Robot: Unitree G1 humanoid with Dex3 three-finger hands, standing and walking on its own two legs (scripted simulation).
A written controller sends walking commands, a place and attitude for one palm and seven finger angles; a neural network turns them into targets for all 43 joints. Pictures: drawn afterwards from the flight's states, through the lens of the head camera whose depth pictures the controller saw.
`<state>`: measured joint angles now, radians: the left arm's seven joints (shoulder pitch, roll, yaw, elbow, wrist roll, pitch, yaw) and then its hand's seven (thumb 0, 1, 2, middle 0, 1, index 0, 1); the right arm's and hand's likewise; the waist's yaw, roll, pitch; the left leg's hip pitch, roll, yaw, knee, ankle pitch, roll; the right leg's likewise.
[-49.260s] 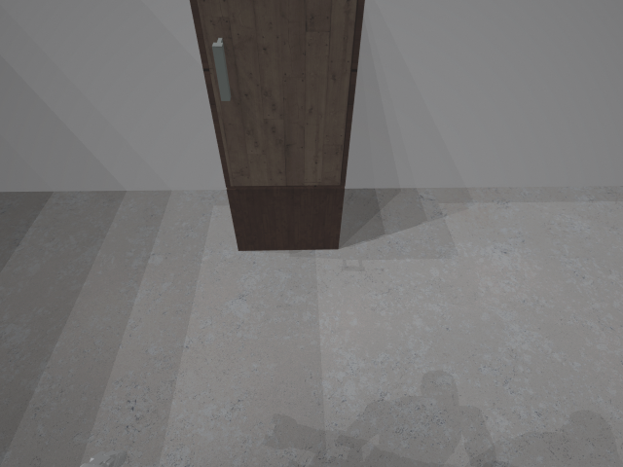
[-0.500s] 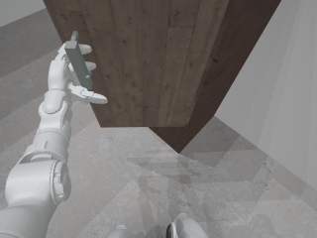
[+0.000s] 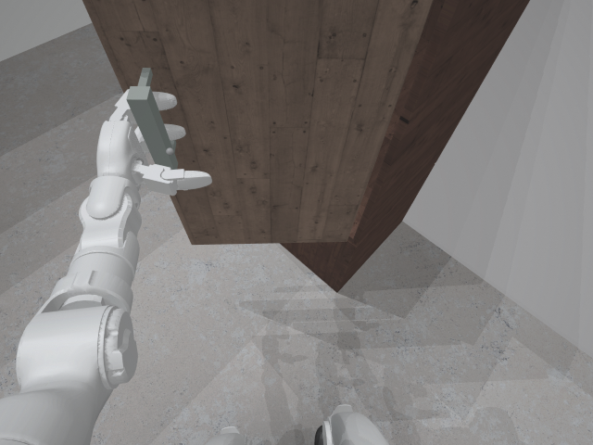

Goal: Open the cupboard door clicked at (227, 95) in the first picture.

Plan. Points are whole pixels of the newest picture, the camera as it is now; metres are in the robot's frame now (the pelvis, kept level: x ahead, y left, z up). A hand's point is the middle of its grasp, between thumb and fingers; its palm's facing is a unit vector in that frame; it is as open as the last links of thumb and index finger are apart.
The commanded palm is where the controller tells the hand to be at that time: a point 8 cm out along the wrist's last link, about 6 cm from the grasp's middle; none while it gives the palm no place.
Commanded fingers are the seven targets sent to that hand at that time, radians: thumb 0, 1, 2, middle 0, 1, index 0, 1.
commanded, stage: close the thumb around the handle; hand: left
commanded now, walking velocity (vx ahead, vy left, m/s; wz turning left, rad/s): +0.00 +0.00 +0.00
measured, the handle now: (158, 124) +0.54 +0.17 +0.08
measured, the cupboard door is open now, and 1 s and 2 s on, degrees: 45 56 85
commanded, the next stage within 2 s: pull the door open along its arc in 0.48 s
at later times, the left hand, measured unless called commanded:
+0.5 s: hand (170, 150) +0.49 +0.14 +0.08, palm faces -0.02 -1.00 -0.01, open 5.8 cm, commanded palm +0.46 +0.19 +0.08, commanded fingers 0.00 0.90 0.90 -0.40 -1.35 -0.40 -1.35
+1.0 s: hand (173, 190) +0.43 +0.13 +0.08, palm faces -0.06 -1.00 +0.01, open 6.1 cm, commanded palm +0.37 +0.19 +0.08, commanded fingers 0.00 0.90 0.90 -0.40 -1.35 -0.40 -1.35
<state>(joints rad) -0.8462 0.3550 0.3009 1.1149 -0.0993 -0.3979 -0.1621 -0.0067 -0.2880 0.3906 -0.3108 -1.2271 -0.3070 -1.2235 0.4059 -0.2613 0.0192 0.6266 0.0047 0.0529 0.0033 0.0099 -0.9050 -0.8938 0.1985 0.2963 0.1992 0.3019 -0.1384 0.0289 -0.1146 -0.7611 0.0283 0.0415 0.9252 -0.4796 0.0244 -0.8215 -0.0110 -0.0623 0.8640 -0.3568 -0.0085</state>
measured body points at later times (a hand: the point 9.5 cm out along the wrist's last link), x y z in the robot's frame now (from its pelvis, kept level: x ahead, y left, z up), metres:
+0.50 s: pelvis +0.00 +0.00 +0.00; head +0.10 +0.00 +0.43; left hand +0.49 +0.20 +0.09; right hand +0.01 -0.27 -0.12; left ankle -0.03 +0.10 -0.69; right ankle +0.03 -0.12 -0.69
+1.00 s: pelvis +0.02 +0.00 +0.01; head +0.08 -0.01 +0.46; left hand +0.42 +0.19 +0.09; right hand +0.07 -0.26 -0.10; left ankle -0.03 +0.10 -0.69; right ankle +0.03 -0.12 -0.69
